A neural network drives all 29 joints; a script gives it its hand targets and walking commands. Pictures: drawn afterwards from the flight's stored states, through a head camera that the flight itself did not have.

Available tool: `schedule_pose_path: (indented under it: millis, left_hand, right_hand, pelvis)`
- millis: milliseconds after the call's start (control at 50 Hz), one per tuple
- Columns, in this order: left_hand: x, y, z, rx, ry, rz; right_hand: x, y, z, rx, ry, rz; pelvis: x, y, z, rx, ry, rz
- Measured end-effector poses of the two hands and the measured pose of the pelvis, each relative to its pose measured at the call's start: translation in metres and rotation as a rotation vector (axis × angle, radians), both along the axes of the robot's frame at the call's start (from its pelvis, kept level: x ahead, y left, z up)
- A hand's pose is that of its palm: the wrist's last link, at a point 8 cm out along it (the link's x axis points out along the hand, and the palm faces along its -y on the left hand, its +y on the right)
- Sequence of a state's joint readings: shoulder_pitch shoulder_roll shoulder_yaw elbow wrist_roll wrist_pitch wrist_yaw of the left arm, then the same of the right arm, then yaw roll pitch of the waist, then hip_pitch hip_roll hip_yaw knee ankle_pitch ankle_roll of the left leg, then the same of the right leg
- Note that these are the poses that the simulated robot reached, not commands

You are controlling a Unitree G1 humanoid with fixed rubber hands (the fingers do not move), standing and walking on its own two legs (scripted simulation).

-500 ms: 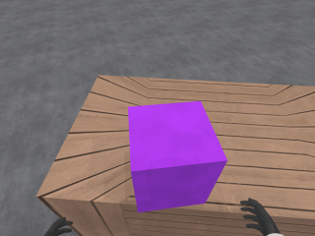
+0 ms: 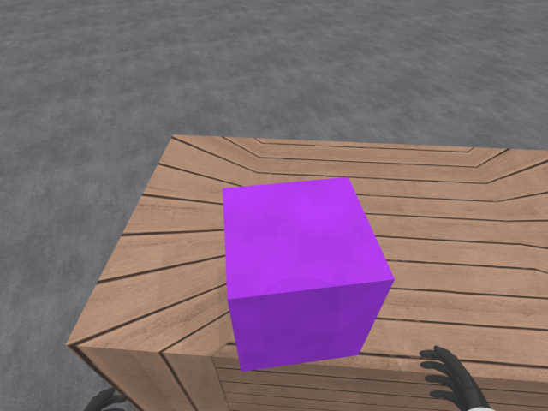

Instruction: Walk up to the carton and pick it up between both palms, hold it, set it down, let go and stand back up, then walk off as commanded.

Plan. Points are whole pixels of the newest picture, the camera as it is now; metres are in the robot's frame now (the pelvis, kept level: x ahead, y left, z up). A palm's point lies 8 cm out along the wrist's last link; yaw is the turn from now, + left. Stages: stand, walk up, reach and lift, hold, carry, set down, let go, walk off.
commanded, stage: stand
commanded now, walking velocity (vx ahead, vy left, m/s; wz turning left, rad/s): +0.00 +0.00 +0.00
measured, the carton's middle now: (293, 276) +0.35 +0.01 -0.01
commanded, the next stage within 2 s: walk off in 0.58 s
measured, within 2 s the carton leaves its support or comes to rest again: neither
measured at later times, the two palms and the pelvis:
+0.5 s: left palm out of the picture +0.10 +0.30 -0.08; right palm (470, 404) +0.18 -0.25 -0.06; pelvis +0.00 +0.00 +0.00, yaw +0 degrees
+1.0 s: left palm out of the picture +0.05 +0.32 -0.09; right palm out of the picture +0.11 -0.28 -0.08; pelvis -0.04 +0.00 +0.00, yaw -1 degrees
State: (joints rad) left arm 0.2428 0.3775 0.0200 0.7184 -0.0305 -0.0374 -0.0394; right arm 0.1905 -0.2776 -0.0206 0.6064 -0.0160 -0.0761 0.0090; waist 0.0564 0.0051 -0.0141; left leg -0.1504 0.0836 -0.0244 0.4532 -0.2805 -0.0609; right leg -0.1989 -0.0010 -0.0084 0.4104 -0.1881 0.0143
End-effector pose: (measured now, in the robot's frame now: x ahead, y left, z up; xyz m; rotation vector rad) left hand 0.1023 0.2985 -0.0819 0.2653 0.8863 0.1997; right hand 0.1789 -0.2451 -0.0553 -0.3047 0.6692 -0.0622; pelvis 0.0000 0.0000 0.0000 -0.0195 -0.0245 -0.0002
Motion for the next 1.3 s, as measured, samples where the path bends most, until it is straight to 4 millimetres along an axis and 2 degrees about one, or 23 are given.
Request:
schedule_pose_path:
  millis: [400, 820, 900, 980, 1060, 1120, 1200, 1300]
  left_hand:
    - [-0.003, 0.000, 0.000, 0.000, 0.010, 0.002]
    - [-0.015, 0.007, 0.000, 0.031, 0.042, 0.019]
    - [-0.031, 0.014, -0.002, 0.048, 0.081, 0.020]
    - [-0.048, 0.022, -0.004, 0.070, 0.119, 0.014]
    - [-0.069, 0.024, -0.007, 0.104, 0.166, 0.026]
    - [-0.090, 0.015, -0.005, 0.124, 0.200, 0.047]
    - [-0.119, -0.004, -0.006, 0.164, 0.247, 0.047]
    - [-0.144, -0.030, 0.006, 0.165, 0.252, 0.067]
  right_hand:
    - [0.000, 0.000, 0.000, 0.002, -0.003, 0.002]
    - [-0.003, -0.003, -0.001, 0.001, -0.008, -0.003]
    - [-0.021, -0.017, -0.008, -0.047, 0.065, -0.037]
    - [-0.058, -0.034, -0.020, -0.092, 0.176, -0.078]
    - [-0.094, -0.049, -0.031, -0.106, 0.253, -0.103]
    - [-0.108, -0.061, -0.041, -0.101, 0.272, -0.097]
    - [-0.112, -0.081, -0.063, -0.072, 0.257, -0.090]
    - [-0.146, -0.092, -0.079, -0.037, 0.319, -0.094]
  pelvis:
    - [0.000, 0.000, 0.000, 0.000, 0.000, 0.000]
    - [-0.005, 0.000, 0.000, 0.001, -0.007, -0.001]
    - [-0.017, 0.001, 0.000, 0.003, -0.024, -0.007]
    - [-0.032, 0.002, -0.002, 0.007, -0.046, -0.017]
    - [-0.050, -0.006, -0.004, 0.024, -0.069, -0.028]
    - [-0.063, -0.018, -0.007, 0.041, -0.074, -0.030]
    - [-0.083, -0.038, -0.019, 0.074, -0.053, -0.041]
    - [-0.105, -0.051, -0.013, 0.089, -0.079, -0.044]
